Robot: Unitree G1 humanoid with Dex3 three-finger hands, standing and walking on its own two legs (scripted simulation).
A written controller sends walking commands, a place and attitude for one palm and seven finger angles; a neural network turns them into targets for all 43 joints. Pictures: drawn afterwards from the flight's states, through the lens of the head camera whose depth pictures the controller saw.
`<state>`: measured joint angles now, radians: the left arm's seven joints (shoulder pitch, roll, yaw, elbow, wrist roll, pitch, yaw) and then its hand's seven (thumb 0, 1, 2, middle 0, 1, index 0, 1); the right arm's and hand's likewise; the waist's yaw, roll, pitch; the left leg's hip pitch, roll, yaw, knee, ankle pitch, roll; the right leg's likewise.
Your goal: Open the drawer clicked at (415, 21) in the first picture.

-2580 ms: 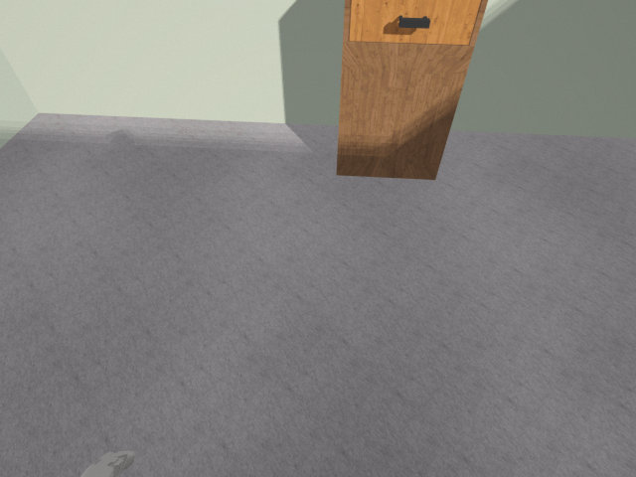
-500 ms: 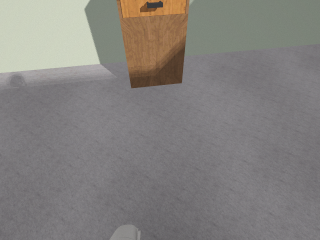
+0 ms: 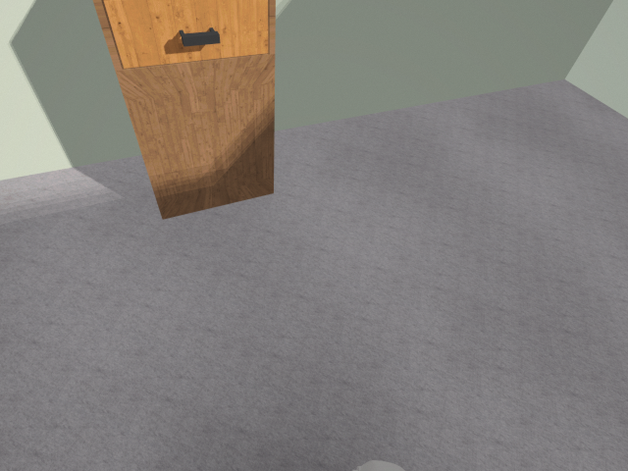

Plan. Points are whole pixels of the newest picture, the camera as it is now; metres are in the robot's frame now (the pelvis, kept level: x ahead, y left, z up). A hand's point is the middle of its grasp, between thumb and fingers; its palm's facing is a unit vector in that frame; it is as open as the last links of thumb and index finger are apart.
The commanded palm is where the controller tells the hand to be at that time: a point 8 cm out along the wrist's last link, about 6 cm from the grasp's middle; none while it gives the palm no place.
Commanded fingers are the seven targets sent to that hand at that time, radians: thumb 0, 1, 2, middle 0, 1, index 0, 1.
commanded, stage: walk to a spot facing it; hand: left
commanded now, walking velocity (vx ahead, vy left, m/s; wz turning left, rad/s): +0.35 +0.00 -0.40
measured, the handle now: (199, 35) +1.21 +0.44 -0.02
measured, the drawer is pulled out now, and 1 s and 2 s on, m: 0.00 0.00 0.00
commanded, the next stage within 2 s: turn to face it in 1.24 s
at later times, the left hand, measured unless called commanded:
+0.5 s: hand (272, 338) +0.36 +0.09 -0.18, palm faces -0.24 -0.96 -0.14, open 7.3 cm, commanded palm none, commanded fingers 0.00 0.90 0.90 -0.20 -0.30 -0.20 -0.30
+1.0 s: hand (244, 318) +0.40 +0.15 -0.19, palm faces -0.20 -0.97 -0.12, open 7.4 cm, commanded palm none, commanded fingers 0.00 0.90 0.90 -0.20 -0.30 -0.20 -0.30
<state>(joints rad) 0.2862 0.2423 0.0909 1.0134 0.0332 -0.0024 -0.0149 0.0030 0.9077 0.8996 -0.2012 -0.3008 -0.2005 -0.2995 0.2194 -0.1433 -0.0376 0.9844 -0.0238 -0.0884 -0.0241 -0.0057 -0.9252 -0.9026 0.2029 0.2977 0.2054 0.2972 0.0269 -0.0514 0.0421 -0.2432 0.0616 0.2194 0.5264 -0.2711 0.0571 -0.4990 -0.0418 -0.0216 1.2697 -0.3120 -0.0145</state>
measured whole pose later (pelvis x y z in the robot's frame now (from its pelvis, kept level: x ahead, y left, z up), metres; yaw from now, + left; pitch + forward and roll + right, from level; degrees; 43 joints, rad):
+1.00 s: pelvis +0.42 -0.02 -0.01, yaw -19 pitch -2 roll -1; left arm 0.41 0.16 0.05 1.15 0.02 -0.02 -0.01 0.00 0.91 0.90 -0.20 -0.30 -0.20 -0.30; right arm 0.12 -0.16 -0.03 0.98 -0.04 -0.08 0.01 0.00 -0.92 -0.90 0.20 0.30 0.20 0.30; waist 0.06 -0.04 0.06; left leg -0.32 0.09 0.19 0.61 -0.26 0.04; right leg -0.25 -0.01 -0.03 0.99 -0.47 -0.03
